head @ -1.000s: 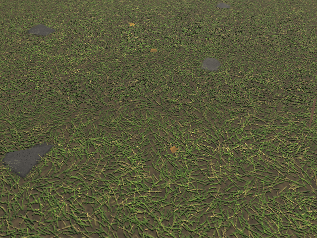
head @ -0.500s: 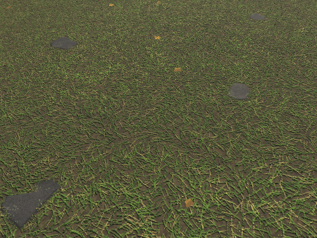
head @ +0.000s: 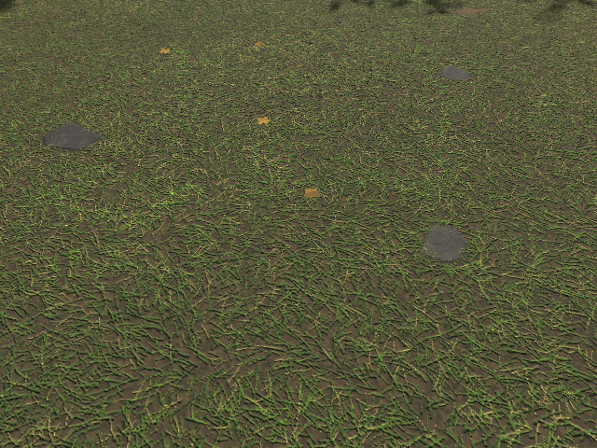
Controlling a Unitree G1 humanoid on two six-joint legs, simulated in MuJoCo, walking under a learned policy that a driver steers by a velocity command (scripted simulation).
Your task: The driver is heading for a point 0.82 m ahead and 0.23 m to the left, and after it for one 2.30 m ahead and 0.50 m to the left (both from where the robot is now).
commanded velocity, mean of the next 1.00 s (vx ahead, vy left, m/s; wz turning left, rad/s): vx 0.50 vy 0.00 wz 0.30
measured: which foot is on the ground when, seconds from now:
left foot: down 0.00-0.32, up 0.34-0.98, down 1.00-1.00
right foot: up 0.00-0.30, down 0.32-1.00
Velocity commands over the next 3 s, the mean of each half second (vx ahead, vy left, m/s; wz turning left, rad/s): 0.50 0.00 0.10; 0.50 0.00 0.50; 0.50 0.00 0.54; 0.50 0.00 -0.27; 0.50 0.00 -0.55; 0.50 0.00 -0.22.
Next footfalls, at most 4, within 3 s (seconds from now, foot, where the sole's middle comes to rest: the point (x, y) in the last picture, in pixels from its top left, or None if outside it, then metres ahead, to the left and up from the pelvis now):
0.32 right None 0.35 -0.14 -0.78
1.00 left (221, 415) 0.68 0.20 -0.96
1.34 right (259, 304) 1.02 0.09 -0.96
1.74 left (164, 317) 0.99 0.38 -0.96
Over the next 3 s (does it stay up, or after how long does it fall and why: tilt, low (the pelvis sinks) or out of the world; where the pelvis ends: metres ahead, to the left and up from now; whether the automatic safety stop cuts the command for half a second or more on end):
stays up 1.67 0.42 -0.36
